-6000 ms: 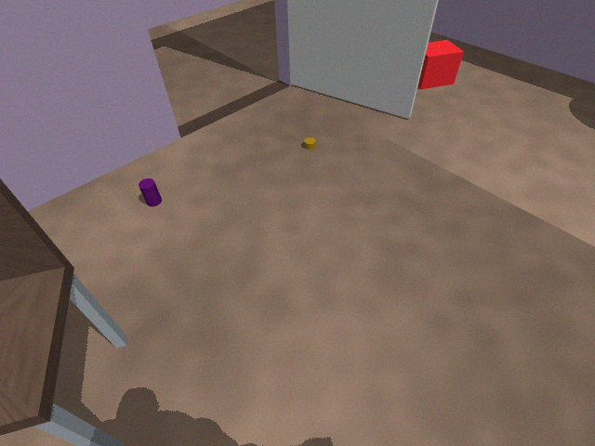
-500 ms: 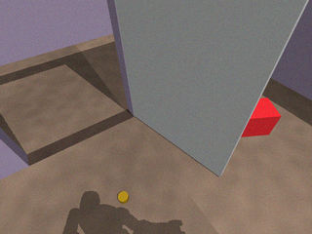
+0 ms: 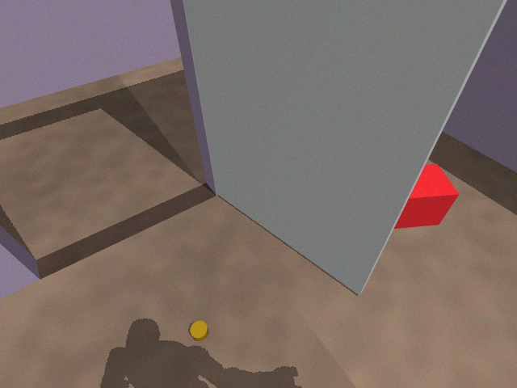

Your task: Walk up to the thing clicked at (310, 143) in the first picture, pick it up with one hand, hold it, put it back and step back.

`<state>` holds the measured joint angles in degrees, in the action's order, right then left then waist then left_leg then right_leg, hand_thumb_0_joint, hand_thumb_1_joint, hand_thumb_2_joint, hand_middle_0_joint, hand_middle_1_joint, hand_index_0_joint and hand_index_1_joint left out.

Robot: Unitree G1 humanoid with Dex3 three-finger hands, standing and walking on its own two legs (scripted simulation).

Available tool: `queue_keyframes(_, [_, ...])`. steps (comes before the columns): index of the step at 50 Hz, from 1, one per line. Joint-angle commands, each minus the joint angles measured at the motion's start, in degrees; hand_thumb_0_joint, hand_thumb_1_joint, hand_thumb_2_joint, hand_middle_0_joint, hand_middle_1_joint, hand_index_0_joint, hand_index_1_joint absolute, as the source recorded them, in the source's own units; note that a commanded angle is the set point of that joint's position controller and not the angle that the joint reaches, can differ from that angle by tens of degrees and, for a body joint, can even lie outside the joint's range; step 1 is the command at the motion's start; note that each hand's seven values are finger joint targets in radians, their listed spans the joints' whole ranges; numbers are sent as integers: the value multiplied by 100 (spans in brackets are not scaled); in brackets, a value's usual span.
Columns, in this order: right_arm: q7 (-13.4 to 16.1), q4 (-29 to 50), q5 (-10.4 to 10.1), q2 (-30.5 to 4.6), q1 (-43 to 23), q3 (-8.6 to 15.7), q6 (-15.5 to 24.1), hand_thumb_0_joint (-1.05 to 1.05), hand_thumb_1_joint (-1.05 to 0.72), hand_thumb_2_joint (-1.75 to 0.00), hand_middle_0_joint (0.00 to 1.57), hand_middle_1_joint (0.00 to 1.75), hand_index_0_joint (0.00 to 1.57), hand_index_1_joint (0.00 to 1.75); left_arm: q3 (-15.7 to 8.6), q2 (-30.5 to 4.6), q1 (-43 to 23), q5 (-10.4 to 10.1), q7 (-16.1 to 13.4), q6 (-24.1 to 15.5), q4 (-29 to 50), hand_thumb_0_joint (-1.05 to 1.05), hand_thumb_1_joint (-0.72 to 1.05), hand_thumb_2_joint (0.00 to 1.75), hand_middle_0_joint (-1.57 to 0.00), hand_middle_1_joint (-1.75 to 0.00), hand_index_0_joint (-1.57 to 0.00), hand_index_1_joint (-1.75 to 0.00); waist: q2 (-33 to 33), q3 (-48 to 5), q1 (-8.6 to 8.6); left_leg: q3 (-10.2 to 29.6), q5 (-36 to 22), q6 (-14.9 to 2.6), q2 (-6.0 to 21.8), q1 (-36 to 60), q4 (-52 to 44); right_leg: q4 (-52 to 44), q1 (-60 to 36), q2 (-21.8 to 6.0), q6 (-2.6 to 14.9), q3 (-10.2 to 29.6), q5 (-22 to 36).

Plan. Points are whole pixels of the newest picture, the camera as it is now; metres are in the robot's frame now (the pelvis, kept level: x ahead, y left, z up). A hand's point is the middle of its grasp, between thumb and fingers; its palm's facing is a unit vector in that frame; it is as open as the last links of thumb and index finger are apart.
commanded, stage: stand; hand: left
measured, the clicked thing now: (199, 331) +0.50 +0.26 -0.76
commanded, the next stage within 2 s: none
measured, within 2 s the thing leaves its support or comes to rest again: neither
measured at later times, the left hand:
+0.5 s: hand out of the picture +0.07 +0.25 -0.16, palm faces -0.02 -0.94 -0.34, open 7.4 cm
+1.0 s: hand out of the picture +0.07 +0.25 -0.16, palm faces -0.02 -0.94 -0.34, open 7.4 cm
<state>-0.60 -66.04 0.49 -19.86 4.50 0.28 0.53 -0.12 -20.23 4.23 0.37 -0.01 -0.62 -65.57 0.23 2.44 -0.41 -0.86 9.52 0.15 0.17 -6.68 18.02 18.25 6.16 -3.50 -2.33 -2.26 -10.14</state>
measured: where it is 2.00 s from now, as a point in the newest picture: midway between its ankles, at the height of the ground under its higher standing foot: outside the picture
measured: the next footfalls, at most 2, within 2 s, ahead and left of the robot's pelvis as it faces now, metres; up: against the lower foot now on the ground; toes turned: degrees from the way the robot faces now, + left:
none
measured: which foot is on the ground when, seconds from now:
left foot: down 0.00-1.00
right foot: down 0.00-1.00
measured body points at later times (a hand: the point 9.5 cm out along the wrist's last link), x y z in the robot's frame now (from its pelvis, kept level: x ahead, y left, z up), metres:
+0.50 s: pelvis +0.00 -0.01 +0.00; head +0.01 -0.01 +0.45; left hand +0.07 +0.29 -0.13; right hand +0.08 -0.31 -0.13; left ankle +0.00 +0.12 -0.75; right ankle +0.00 -0.14 -0.75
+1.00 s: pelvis +0.00 -0.01 +0.00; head +0.01 -0.01 +0.45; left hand +0.07 +0.29 -0.13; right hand +0.08 -0.31 -0.13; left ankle +0.00 +0.12 -0.75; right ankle +0.00 -0.14 -0.75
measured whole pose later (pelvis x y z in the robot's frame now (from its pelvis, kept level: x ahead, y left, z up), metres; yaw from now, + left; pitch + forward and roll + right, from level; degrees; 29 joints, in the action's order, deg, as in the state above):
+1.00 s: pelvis +0.00 -0.01 +0.00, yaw +0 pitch -2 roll +0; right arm -0.5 -65.7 0.5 -20.1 5.8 -0.4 0.5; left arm 0.0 -20.3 6.3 0.4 0.3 -0.4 -65.2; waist 0.2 2.6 -0.1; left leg -0.2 9.6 0.9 1.0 -6.5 17.8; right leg 17.5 5.6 -2.6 -1.6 -2.9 -10.1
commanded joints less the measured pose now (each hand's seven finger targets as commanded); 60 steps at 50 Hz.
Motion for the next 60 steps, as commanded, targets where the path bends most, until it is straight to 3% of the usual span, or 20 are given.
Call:
queue_keyframes(1, [93, 349, -14, -1262, -328, 220, 132, 0, -90, -90, 20, 30, 20, 30, -239, -1216, -232, 13, -53, -113, 303, 0, 90, 90, -20, -30, -20, -30, -99, -502, 12, 536, -982, -72, 744, 48, -259, -265, -158, -510, 236, 417, 715])
queue_keyframes(11, [89, 330, -12, -1261, -305, 201, 131, 0, -90, -90, 20, 30, 20, 30, -232, -1219, -189, 13, -34, -102, 308, 0, 90, 90, -20, -30, -20, -30, -101, -487, 13, 539, -773, -64, 752, 31, -280, -327, -179, -518, 266, 453, 588])
queue_keyframes(17, [90, 335, -11, -1249, -311, 201, 124, 0, -90, -90, 20, 30, 20, 30, -224, -1210, -172, 18, -43, -120, 323, 0, 90, 90, -20, -30, -20, -30, -22, -494, 11, 557, -1007, -50, 763, 120, -222, -314, -134, -509, 260, 429, 781])
queue_keyframes(19, [85, 329, -7, -1252, -268, 197, 116, 0, -90, -90, 20, 30, 20, 30, -230, -1236, -154, 6, -43, -113, 313, 0, 90, 90, -20, -30, -20, -30, -22, -488, 0, 541, -776, -66, 756, 85, -252, -354, -144, -512, 264, 449, 640])
queue_keyframes(36, [79, 345, -5, -1258, -190, 186, 104, 0, -90, -90, 20, 30, 20, 30, -224, -1220, -79, 15, -38, -117, 333, 0, 90, 90, -20, -30, -20, -30, -39, -363, 24, 569, -626, -66, 740, -3, -261, -409, -72, -501, 266, 433, 402])
queue_keyframes(38, [81, 348, -3, -1278, -155, 189, 95, 0, -90, -90, 20, 30, 20, 30, -224, -1222, -84, 23, -37, -107, 339, 0, 90, 90, -20, -30, -20, -30, -68, -306, 11, 571, -374, -73, 718, -114, -294, -456, -76, -503, 270, 445, 231])
queue_keyframes(46, [87, 376, -4, -1274, -164, 175, 127, 0, -90, -90, 20, 30, 20, 30, -231, -1238, -15, 16, -33, -116, 351, 0, 90, 90, -20, -30, -20, -30, -28, -498, 43, 582, -1076, -71, 778, 123, -220, -308, -173, -508, 282, 397, 773])
queue_keyframes(50, [100, 365, -1, -1275, -146, 156, 119, 0, -90, -90, 20, 30, 20, 30, -223, -1206, -20, 8, -25, -94, 351, 0, 90, 90, -20, -30, -20, -30, -122, -376, 46, 558, -747, -72, 752, 6, -262, -343, -143, -512, 284, 424, 556])
queue_keyframes(60, [108, 377, 3, -1280, -143, 155, 126, 0, -90, -90, 20, 30, 20, 30, -212, -1205, -8, 15, -31, -91, 372, 0, 90, 90, -20, -30, -20, -30, -120, -427, 47, 549, -961, -50, 779, 60, -272, -306, -153, -508, 285, 411, 683])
